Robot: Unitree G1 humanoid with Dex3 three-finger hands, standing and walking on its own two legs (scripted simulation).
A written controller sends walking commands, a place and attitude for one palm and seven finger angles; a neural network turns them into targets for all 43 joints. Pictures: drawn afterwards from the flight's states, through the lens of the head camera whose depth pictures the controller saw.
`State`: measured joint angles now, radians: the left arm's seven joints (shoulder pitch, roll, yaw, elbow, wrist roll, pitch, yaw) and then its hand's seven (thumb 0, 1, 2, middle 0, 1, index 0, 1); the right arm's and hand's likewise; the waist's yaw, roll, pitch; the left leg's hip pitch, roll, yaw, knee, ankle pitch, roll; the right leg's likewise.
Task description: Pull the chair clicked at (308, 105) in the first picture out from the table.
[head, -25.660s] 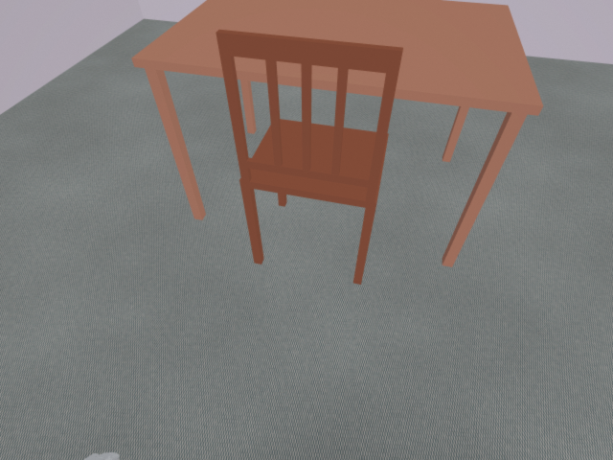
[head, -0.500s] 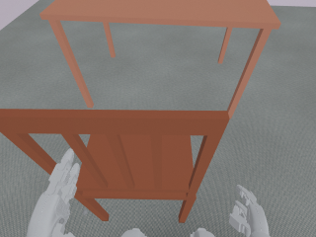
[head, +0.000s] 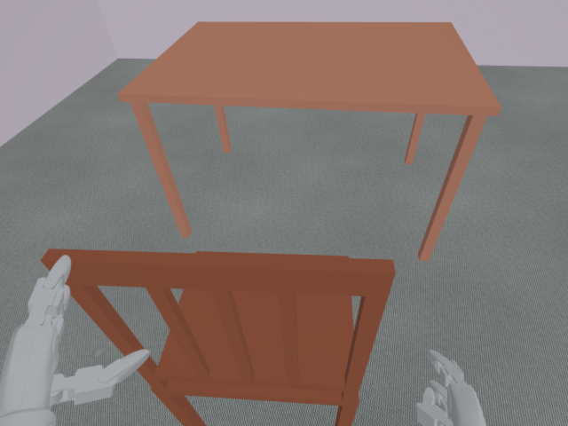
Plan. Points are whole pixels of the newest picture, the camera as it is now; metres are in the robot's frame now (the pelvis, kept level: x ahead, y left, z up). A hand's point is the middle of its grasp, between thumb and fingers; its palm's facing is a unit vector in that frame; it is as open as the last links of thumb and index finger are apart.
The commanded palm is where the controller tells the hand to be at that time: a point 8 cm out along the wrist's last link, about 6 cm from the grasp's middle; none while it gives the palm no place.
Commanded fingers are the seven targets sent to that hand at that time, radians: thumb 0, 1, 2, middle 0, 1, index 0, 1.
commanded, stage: draw the hand back to the body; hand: left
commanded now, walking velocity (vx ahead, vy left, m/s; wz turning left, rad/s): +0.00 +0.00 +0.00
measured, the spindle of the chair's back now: (236, 339) +0.27 +0.12 -0.06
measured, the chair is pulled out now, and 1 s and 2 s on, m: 0.61 0.61 0.61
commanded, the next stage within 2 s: step back with the hand held close in 0.66 s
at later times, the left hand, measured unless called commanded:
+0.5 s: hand (65, 295) +0.20 +0.25 +0.18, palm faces +0.50 -0.75 -0.43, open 7.7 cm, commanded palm +0.14 +0.29 +0.19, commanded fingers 0.00 0.90 0.90 -0.20 -0.30 -0.20 -0.30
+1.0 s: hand (62, 298) +0.20 +0.26 +0.17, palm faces +0.39 -0.77 -0.51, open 7.4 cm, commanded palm +0.14 +0.30 +0.19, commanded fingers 0.00 0.90 0.90 -0.20 -0.30 -0.20 -0.30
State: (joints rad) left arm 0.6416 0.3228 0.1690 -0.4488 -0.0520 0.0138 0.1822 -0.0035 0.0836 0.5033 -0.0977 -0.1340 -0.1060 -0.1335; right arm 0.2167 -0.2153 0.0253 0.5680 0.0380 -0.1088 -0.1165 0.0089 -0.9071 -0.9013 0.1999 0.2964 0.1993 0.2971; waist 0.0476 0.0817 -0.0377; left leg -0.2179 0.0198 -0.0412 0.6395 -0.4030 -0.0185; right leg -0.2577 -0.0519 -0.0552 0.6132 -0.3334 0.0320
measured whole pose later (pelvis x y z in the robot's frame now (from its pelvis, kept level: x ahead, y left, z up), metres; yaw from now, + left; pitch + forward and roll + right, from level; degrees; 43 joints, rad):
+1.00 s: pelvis -0.02 +0.00 +0.01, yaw -2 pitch -1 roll -1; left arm 0.52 0.37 0.39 -0.42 -0.05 -0.12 0.16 0.01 0.89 0.90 -0.21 -0.30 -0.21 -0.30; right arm 0.14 -0.24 -0.03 0.60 0.03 -0.04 -0.07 0.01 -0.91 -0.90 0.20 0.30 0.20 0.30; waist 0.01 0.08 0.07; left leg -0.17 0.03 0.01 0.48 -0.30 -0.01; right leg -0.22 -0.04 -0.01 0.45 -0.21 0.04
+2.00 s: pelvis -0.11 +0.01 -0.01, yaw -1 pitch +1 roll -2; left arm 0.55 0.44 0.47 -0.58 -0.01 -0.23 0.20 0.01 0.88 0.90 -0.22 -0.30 -0.22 -0.30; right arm 0.19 -0.21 -0.02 0.62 0.00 -0.12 -0.08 0.01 -0.91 -0.90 0.20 0.30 0.20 0.30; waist 0.00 0.02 0.05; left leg -0.46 0.03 -0.02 0.68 -0.24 0.00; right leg -0.47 -0.03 -0.02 0.60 -0.21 0.03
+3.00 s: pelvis -0.24 +0.00 +0.01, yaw -3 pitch -2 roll -2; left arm 0.60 0.46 0.43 -0.53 -0.04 -0.22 0.16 0.02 0.88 0.90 -0.22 -0.30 -0.22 -0.30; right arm 0.25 -0.18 0.00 0.63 0.02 -0.14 -0.06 0.01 -0.91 -0.90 0.20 0.30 0.20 0.30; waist -0.02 -0.01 0.01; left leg -0.31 0.03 -0.02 0.54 -0.22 0.01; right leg -0.25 -0.01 -0.03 0.48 -0.27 0.03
